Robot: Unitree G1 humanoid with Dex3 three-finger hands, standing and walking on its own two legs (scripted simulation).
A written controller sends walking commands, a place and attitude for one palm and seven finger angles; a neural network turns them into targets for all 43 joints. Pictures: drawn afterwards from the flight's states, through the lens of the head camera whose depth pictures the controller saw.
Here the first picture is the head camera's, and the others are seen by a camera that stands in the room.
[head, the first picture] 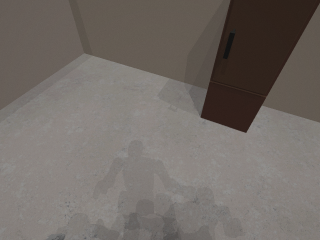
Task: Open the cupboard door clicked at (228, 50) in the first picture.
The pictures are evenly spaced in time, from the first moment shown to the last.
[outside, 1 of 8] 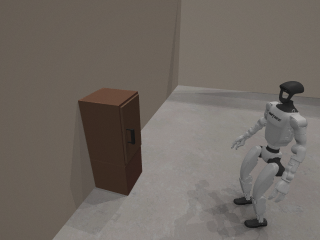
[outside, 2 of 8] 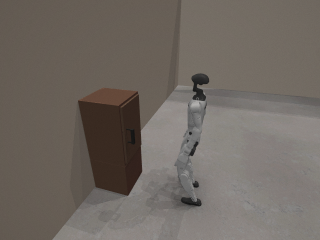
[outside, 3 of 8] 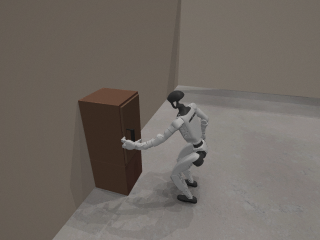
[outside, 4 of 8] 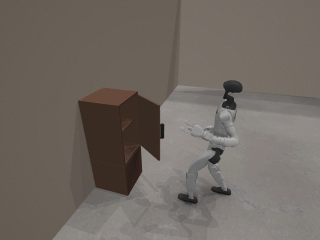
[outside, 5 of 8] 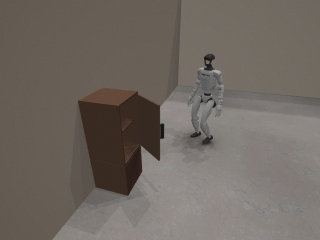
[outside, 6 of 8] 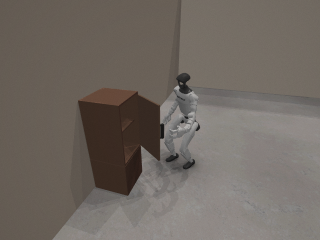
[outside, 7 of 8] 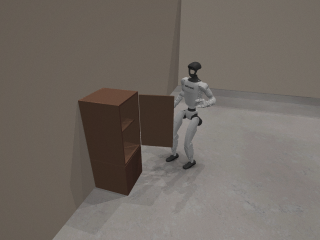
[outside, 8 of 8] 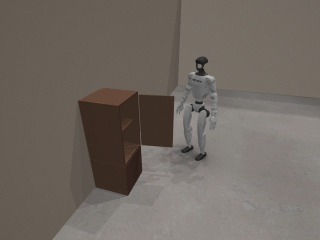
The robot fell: no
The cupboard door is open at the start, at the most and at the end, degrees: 0 100 100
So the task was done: yes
